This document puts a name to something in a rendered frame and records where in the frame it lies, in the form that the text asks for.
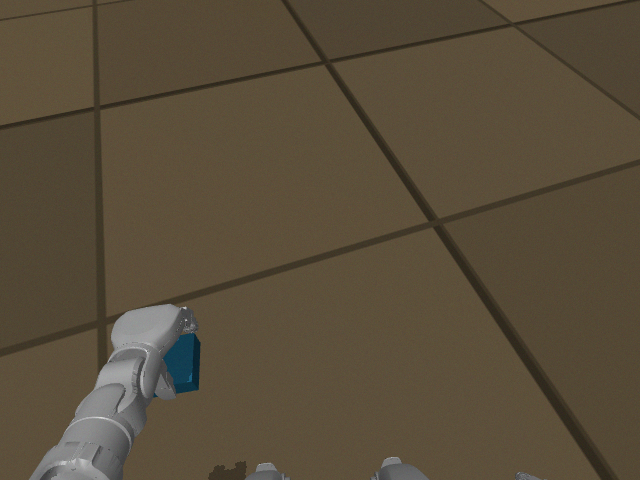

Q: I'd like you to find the left robot hand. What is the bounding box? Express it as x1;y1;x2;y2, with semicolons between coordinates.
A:
111;304;199;400

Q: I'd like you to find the small box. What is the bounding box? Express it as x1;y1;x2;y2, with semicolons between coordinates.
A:
153;333;200;398

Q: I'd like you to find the left robot arm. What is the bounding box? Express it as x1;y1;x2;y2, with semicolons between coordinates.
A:
29;343;163;480

